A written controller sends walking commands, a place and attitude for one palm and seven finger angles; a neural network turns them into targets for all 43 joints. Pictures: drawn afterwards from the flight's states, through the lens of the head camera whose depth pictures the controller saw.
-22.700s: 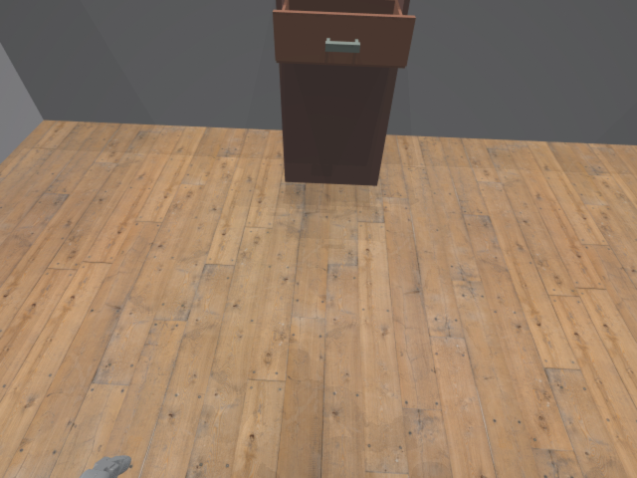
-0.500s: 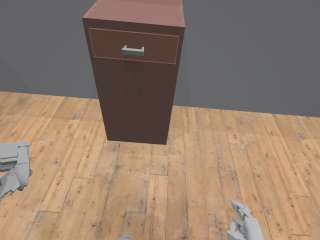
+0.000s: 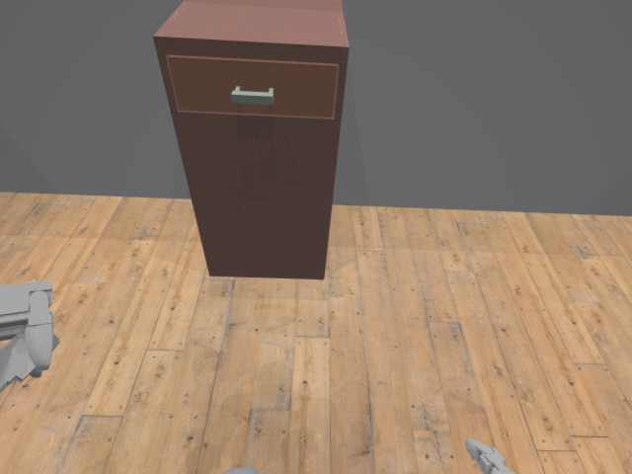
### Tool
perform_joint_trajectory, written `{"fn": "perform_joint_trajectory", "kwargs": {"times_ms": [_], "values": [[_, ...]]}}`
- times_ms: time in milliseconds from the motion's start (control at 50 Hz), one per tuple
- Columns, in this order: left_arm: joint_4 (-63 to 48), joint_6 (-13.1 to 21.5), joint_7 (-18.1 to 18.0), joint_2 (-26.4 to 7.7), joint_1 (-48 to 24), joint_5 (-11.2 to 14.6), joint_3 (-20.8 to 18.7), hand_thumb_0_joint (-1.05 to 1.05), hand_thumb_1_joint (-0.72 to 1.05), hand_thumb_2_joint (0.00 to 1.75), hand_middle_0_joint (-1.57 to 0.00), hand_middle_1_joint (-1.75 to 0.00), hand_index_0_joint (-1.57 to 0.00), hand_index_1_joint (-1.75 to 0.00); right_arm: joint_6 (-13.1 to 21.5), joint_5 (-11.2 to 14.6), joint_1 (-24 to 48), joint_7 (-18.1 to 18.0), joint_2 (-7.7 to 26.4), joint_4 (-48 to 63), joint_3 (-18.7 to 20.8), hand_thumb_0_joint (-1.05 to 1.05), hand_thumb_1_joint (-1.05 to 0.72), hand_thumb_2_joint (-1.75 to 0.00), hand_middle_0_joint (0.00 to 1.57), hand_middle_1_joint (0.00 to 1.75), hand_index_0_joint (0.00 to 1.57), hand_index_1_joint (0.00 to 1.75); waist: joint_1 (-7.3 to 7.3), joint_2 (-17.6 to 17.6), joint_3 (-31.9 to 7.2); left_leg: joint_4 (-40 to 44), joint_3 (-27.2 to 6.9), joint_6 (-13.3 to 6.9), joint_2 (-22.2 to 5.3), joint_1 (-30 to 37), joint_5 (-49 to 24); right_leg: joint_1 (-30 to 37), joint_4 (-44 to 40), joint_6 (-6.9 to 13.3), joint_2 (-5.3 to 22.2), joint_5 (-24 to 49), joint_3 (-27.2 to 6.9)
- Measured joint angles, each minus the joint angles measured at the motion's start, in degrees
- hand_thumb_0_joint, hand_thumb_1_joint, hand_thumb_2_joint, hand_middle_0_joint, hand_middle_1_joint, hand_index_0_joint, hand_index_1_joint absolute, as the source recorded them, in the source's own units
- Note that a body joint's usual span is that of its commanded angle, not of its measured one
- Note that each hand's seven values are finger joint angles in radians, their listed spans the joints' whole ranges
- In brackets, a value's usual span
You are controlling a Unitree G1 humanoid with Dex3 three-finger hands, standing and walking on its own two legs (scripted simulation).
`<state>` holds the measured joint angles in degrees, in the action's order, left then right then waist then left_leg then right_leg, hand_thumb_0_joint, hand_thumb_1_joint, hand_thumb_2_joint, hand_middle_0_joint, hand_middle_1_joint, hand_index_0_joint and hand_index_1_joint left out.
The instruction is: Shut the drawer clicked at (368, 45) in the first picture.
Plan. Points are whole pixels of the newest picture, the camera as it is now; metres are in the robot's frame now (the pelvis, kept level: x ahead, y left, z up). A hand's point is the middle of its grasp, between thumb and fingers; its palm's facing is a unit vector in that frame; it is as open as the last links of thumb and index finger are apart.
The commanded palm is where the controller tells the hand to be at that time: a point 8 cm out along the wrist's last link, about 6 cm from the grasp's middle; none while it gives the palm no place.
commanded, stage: let the arm hang, fingers relaxed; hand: left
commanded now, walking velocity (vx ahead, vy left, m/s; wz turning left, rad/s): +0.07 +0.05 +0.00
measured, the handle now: (253, 94) +0.97 +0.20 +0.03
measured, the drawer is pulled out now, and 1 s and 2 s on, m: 0.00 0.00 0.00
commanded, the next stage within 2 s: look to check the result in 1.18 s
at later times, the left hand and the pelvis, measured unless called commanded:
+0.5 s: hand out of the picture -0.02 +0.22 -0.18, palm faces +0.06 -0.97 -0.23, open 3.8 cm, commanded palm none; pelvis -0.05 +0.01 -0.01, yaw +5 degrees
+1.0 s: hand out of the picture -0.05 +0.21 -0.16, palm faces +0.05 -0.97 -0.25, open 7.3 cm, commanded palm none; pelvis -0.07 +0.01 +0.01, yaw +4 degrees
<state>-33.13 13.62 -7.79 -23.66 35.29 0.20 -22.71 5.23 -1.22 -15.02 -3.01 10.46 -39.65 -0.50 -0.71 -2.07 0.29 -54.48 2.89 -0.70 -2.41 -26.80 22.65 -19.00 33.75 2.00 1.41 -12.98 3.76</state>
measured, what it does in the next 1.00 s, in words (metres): steps on the spot: right foot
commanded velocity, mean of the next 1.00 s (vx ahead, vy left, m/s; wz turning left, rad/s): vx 0.00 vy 0.00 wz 0.00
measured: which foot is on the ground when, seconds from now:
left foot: down 0.00-1.00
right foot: down 0.00-0.46, up 0.48-0.66, down 0.68-1.00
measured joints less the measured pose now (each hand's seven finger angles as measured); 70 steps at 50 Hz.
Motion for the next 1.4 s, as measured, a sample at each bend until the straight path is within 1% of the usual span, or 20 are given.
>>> {"fn": "perform_joint_trajectory", "kwargs": {"times_ms": [40,80,100,120,160,200,240,300,340,380,440,500,580,640,680,720,840,1080,1220,1400], "values": [[0.5,-0.4,-0.3,1.5,0.7,0.2,0.2,0.01,0.89,0.89,-1.41,-1.60,-1.40,-1.60,0.3,0.1,-0.2,-0.8,0.6,0.4,0.2,0.02,-0.90,-0.90,0.20,0.30,0.20,0.30,0.41,-0.1,-1.2,8.6,1.2,-0.6,-0.2,4.0,-0.6,-0.3,0.0,0.0,0.5,-2.5,0.4],[0.0,-0.6,-0.6,2.5,0.8,0.3,0.7,0.01,0.89,0.89,-1.41,-1.60,-1.40,-1.60,1.5,0.0,-0.3,-1.6,1.8,1.7,0.4,0.02,-0.90,-0.90,0.20,0.30,0.20,0.30,0.39,1.0,-1.6,18.5,0.4,-1.4,-0.5,8.4,-1.2,-1.5,2.0,-0.4,0.3,-5.2,1.3],[2.9,-0.4,0.5,2.9,-1.5,-0.5,2.0,0.01,0.89,0.89,-1.41,-1.60,-1.40,-1.60,2.6,-0.3,0.1,-0.5,2.7,1.4,1.3,0.02,-0.90,-0.90,0.20,0.30,0.20,0.30,-0.08,2.0,-1.7,18.7,-0.5,-1.3,-0.4,7.1,-6.2,-3.3,5.6,-1.2,0.6,-6.7,1.7],[8.4,-2.0,2.0,3.5,-5.4,-1.1,4.3,0.01,0.89,0.89,-1.41,-1.60,-1.40,-1.60,2.3,-0.4,0.7,0.8,3.6,0.7,2.1,0.01,-0.90,-0.90,0.20,0.30,0.20,0.30,-0.38,2.8,-1.3,17.4,-1.3,-1.1,0.2,5.8,-8.1,-5.2,10.8,-1.9,0.8,-9.8,0.7],[22.6,-8.2,4.2,5.7,-12.6,-2.0,8.9,0.00,0.90,0.89,-1.40,-1.59,-1.39,-1.59,0.4,-0.9,2.1,2.3,5.0,-0.9,2.5,0.01,-0.90,-0.90,0.20,0.30,0.20,0.30,-1.44,4.5,-1.3,16.8,-2.9,-1.1,1.3,4.4,-9.1,-8.8,20.3,-2.9,0.1,-14.6,-2.5],[37.2,-13.2,5.4,7.8,-17.7,-2.3,12.7,0.00,0.90,0.89,-1.37,-1.56,-1.36,-1.56,-1.2,-1.4,2.8,2.9,5.3,-2.2,2.1,0.01,-0.90,-0.90,0.20,0.30,0.20,0.30,-2.32,5.2,-1.3,17.7,-4.1,-1.0,2.0,4.2,-10.0,-9.9,23.6,-3.5,-0.5,-17.5,-4.4],[49.1,-16.1,6.3,9.1,-20.1,-2.4,16.0,0.00,0.91,0.89,-1.32,-1.52,-1.32,-1.52,-2.5,-1.6,3.1,3.2,4.6,-2.9,1.1,0.01,-0.90,-0.90,0.20,0.30,0.20,0.30,-2.33,4.2,-0.8,18.6,-3.9,-0.7,2.1,4.6,-10.7,-8.3,19.6,-3.6,-0.8,-17.1,-4.8],[60.8,-17.1,7.6,9.7,-19.3,-2.3,20.3,0.01,0.91,0.89,-1.24,-1.43,-1.23,-1.44,-4.5,-1.0,2.7,3.6,2.7,-3.5,0.1,0.01,-0.90,-0.90,0.20,0.30,0.20,0.30,-1.29,-0.1,-0.4,16.5,-1.8,0.2,3.0,3.6,-9.4,-3.1,5.6,-2.7,-0.2,-11.3,-6.3],[68.2,-17.7,8.0,11.5,-18.8,-2.4,22.8,0.01,0.91,0.89,-1.17,-1.37,-1.16,-1.37,-6.2,-0.4,2.9,3.7,2.2,-4.8,0.6,0.01,-0.90,-0.90,0.20,0.30,0.20,0.30,-1.25,-0.3,1.2,13.2,-2.5,0.3,3.0,2.6,-4.4,-3.7,5.5,-2.5,-0.7,-2.5,-6.2],[72.9,-17.8,6.4,11.6,-18.5,-3.0,22.1,0.01,0.91,0.89,-1.11,-1.34,-1.10,-1.29,-7.5,-0.4,1.5,3.8,1.9,-6.4,1.3,0.01,-0.90,-0.90,0.20,0.30,0.20,0.30,-1.43,0.7,1.8,10.1,-3.6,0.2,2.7,1.7,-0.8,-3.4,4.5,-2.2,-1.2,-0.8,-4.1],[78.2,-18.0,6.8,9.9,-17.7,-2.4,21.6,0.01,0.90,0.89,-1.00,-1.25,-0.99,-1.17,-8.1,-0.5,-1.2,3.8,1.4,-9.7,1.7,0.01,-0.90,-0.90,0.20,0.30,0.20,0.30,-1.17,1.2,1.8,11.9,-3.5,-1.1,2.4,4.1,-2.5,-3.6,3.0,-2.4,-1.6,-1.0,-2.4],[82.8,-18.3,7.0,8.7,-17.9,-1.7,20.8,0.01,0.91,0.89,-0.89,-1.11,-0.87,-1.05,-7.7,-1.2,-3.8,3.2,0.3,-12.5,1.4,0.01,-0.91,-0.90,0.20,0.30,0.20,0.30,-0.63,0.8,2.9,14.9,-3.2,-2.1,2.5,4.4,-7.7,-4.7,5.4,-2.1,-2.1,-8.3,-3.4],[87.0,-17.7,7.7,8.3,-17.6,-1.7,20.4,0.01,0.91,0.89,-0.73,-0.91,-0.72,-0.88,-7.3,-1.0,-6.1,2.5,-0.4,-16.2,1.0,0.01,-0.91,-0.90,0.20,0.30,0.20,0.30,-0.14,1.9,3.0,22.7,-3.3,-2.4,2.6,6.3,-11.7,-4.2,10.1,-1.5,-3.0,-10.1,-4.9],[89.0,-16.4,7.9,8.0,-16.8,-1.3,20.4,0.01,0.91,0.89,-0.61,-0.77,-0.60,-0.75,-7.0,-0.5,-6.6,2.3,-0.4,-18.4,1.1,0.01,-0.90,-0.90,0.20,0.30,0.20,0.30,0.58,2.1,2.3,26.8,-2.8,-2.3,2.9,7.4,-14.3,1.6,1.2,-1.4,-2.5,-7.6,-4.9],[90.4,-15.6,7.6,7.6,-16.4,-1.1,20.5,0.01,0.91,0.89,-0.53,-0.68,-0.52,-0.67,-6.7,-0.1,-6.0,2.3,-0.4,-19.3,1.4,0.01,-0.90,-0.90,0.20,0.30,0.20,0.30,1.02,0.7,1.7,27.5,-1.3,-2.0,4.0,7.1,-14.8,5.3,-5.8,-0.7,-1.4,-5.0,-7.0],[92.5,-15.5,7.3,8.3,-17.5,-1.1,20.8,0.01,0.91,0.89,-0.45,-0.59,-0.44,-0.58,-6.6,0.1,-4.0,2.3,0.4,-20.1,1.9,0.01,-0.90,-0.90,0.20,0.30,0.20,0.30,0.57,1.6,2.8,28.0,-1.0,-1.9,3.8,7.7,-15.2,5.6,-6.4,-1.9,-1.5,-1.1,-7.4],[95.5,-14.8,7.2,10.2,-19.2,-1.3,21.9,0.01,0.91,0.89,-0.29,-0.40,-0.28,-0.40,-6.5,0.1,-0.7,2.6,2.2,-21.3,2.8,0.01,-0.90,-0.90,0.20,0.30,0.20,0.30,-0.45,4.1,2.4,30.0,-1.8,-1.6,3.7,9.9,-16.6,7.6,-7.7,-2.7,-1.6,-0.5,-6.5],[96.4,-14.6,7.4,11.3,-23.5,-1.6,21.5,0.00,0.91,0.89,-0.21,-0.31,-0.20,-0.31,-6.5,-0.4,2.1,2.6,2.4,-22.9,3.1,0.00,-0.91,-0.90,0.20,0.30,0.20,0.30,-0.47,3.4,1.6,30.2,-1.9,-1.3,3.4,10.0,-16.1,7.5,-7.1,-2.0,-1.8,-3.2,-6.1],[97.3,-13.7,7.5,10.5,-24.1,-1.4,21.4,0.00,0.91,0.89,-0.20,-0.30,-0.20,-0.30,-5.9,-0.1,2.4,2.7,2.6,-24.3,3.0,0.01,-0.91,-0.90,0.20,0.30,0.20,0.30,-0.34,2.7,2.7,31.5,-1.9,-1.2,3.8,11.2,-16.2,8.5,-8.5,-2.7,-1.3,-0.7,-6.1],[98.7,-13.4,7.2,8.9,-25.1,-1.2,21.6,0.00,0.91,0.89,-0.20,-0.30,-0.20,-0.30,-5.3,0.1,4.8,2.6,3.9,-24.8,2.6,0.01,-0.90,-0.90,0.20,0.30,0.20,0.30,-0.32,3.4,3.9,32.6,-2.1,-0.5,3.3,13.0,-15.3,10.6,-10.4,-2.2,-1.7,-1.2,-6.0]]}}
